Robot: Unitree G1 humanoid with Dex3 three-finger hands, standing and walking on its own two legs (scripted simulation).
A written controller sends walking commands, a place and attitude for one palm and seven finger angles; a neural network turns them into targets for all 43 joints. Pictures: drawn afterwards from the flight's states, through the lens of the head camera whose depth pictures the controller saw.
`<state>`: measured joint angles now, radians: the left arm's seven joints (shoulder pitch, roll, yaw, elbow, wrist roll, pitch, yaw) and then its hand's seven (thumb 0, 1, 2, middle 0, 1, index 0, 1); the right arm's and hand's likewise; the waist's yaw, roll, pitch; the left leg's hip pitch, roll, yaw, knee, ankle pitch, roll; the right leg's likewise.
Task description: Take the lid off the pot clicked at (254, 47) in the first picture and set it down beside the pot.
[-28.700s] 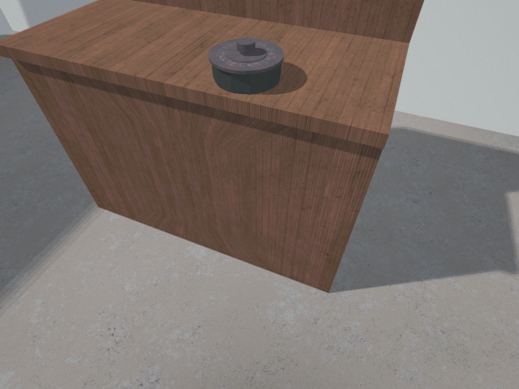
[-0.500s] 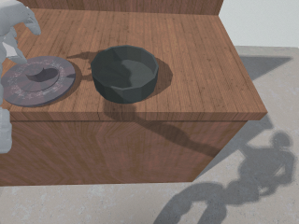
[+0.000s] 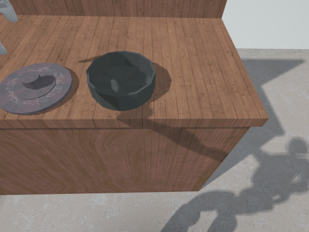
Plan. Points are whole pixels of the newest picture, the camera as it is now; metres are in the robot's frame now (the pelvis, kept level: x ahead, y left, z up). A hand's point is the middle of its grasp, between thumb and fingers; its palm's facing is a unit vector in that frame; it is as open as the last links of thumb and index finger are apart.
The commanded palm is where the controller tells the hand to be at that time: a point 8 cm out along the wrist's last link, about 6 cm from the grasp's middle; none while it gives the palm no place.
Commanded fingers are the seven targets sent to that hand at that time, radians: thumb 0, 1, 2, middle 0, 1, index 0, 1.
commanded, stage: draw the hand back to the body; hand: left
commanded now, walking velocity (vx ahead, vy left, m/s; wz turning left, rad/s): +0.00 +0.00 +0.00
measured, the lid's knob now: (31, 79) +0.50 +0.31 +0.11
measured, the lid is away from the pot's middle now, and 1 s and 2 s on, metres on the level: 0.24 0.24 0.24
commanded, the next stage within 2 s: none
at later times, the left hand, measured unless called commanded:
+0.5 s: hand out of the picture +0.45 +0.31 +0.25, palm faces -0.18 -0.06 -0.98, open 11.1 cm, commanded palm +0.41 +0.30 +0.32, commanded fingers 0.00 -0.14 0.92 -0.49 -0.58 -0.49 -0.58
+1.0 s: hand out of the picture +0.40 +0.24 +0.31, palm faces +0.46 -0.86 -0.22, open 10.5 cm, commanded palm +0.34 +0.28 +0.31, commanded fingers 0.00 0.27 0.91 -0.38 -0.47 -0.38 -0.47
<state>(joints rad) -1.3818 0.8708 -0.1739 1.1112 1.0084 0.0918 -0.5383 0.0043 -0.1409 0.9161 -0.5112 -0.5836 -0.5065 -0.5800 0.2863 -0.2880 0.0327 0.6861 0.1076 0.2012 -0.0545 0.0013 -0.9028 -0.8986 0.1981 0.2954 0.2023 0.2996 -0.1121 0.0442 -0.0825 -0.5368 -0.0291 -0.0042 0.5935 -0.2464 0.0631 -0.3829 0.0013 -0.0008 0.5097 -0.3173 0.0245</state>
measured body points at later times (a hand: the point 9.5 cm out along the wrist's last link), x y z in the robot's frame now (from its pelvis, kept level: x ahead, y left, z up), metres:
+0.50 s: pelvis +0.01 -0.01 +0.00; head +0.05 -0.03 +0.45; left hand +0.45 +0.30 +0.31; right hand +0.11 -0.28 -0.12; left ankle +0.02 +0.08 -0.73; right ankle -0.05 -0.15 -0.73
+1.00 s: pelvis +0.02 -0.03 +0.01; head +0.02 -0.04 +0.46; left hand +0.37 +0.29 +0.32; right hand +0.16 -0.28 -0.09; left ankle +0.02 +0.08 -0.73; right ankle -0.05 -0.14 -0.73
